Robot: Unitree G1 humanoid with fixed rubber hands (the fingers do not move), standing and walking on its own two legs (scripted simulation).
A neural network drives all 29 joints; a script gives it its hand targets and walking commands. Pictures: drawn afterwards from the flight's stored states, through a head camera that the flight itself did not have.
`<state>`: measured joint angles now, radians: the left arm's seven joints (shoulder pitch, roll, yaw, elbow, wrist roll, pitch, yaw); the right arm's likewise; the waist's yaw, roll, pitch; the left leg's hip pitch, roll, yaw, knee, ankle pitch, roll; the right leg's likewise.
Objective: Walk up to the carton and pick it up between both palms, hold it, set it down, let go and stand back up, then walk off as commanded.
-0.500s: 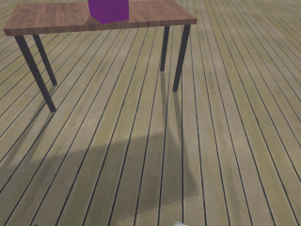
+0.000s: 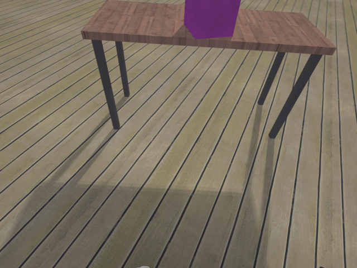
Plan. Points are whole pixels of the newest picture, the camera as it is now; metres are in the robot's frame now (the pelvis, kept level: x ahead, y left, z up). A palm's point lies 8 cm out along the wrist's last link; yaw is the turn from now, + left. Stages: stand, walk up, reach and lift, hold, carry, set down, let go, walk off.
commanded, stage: walk up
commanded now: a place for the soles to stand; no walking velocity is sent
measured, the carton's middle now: (210, 4) +1.29 -0.03 +0.12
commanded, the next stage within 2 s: none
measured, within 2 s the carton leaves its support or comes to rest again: neither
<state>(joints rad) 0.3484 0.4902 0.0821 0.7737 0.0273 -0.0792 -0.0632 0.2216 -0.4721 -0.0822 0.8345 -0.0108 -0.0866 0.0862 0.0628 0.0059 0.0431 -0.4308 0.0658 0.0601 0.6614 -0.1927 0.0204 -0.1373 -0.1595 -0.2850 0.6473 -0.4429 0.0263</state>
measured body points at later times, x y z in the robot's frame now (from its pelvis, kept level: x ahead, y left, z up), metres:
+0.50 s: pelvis +0.19 -0.05 -0.01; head +0.21 -0.07 +0.44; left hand +0.33 +0.28 -0.08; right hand +0.25 -0.39 -0.12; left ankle +0.13 +0.09 -0.65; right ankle +0.27 -0.16 -0.72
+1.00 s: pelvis +0.35 -0.08 -0.02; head +0.36 -0.07 +0.43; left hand +0.45 +0.25 -0.12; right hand +0.44 -0.44 -0.09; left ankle +0.35 +0.08 -0.72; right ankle +0.44 -0.20 -0.72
